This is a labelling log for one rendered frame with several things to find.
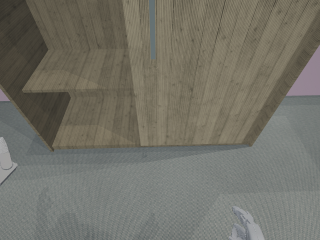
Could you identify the right robot hand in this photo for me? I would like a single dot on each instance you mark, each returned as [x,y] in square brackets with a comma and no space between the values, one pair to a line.
[252,231]

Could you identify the left robot hand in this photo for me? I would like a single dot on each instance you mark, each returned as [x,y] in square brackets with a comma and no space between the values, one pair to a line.
[7,166]

